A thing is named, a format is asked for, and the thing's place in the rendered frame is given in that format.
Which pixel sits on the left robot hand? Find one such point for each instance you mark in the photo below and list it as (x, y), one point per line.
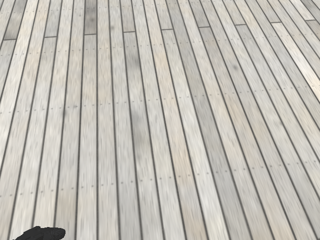
(47, 233)

